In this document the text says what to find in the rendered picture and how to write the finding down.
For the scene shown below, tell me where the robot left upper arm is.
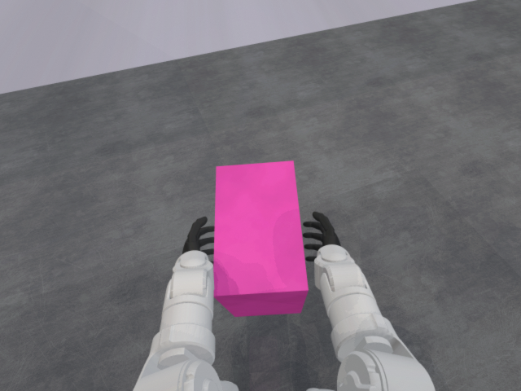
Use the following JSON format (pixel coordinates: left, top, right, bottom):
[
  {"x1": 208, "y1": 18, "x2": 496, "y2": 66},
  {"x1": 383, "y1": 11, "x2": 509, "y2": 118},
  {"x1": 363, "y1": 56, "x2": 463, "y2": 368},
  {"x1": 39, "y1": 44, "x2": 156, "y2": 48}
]
[{"x1": 133, "y1": 358, "x2": 222, "y2": 391}]

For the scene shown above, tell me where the robot right upper arm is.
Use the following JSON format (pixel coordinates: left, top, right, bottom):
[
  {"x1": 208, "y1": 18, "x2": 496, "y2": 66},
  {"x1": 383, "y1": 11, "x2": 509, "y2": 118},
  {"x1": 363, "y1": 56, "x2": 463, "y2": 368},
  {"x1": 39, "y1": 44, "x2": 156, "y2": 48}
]
[{"x1": 337, "y1": 349, "x2": 435, "y2": 391}]

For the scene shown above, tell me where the robot left forearm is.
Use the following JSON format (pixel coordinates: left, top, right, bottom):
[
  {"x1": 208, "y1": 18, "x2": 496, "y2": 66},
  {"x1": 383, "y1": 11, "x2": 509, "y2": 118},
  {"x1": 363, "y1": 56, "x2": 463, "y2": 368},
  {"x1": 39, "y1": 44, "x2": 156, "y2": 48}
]
[{"x1": 136, "y1": 250, "x2": 215, "y2": 384}]

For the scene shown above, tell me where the right robot hand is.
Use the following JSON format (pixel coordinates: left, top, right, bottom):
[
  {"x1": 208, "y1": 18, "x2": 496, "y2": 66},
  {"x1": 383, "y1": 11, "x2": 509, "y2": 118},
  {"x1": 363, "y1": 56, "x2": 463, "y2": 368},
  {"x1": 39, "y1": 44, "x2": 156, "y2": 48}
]
[{"x1": 303, "y1": 212, "x2": 341, "y2": 261}]

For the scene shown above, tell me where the robot right forearm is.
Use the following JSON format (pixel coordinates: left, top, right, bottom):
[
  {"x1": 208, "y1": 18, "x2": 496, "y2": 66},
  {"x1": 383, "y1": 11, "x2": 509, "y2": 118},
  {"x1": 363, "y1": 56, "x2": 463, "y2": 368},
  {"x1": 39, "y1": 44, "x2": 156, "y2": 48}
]
[{"x1": 314, "y1": 244, "x2": 435, "y2": 388}]

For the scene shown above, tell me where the carton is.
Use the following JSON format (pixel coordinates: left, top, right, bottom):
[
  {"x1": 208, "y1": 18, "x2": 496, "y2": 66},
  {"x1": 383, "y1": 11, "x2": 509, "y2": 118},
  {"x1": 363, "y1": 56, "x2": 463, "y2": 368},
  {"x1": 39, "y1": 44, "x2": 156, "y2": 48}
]
[{"x1": 213, "y1": 160, "x2": 309, "y2": 317}]

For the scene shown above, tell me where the left robot hand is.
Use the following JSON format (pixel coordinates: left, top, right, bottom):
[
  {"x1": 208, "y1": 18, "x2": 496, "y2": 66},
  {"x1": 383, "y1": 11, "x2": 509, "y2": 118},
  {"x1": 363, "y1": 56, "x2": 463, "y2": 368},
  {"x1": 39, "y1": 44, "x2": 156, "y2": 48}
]
[{"x1": 182, "y1": 217, "x2": 215, "y2": 264}]

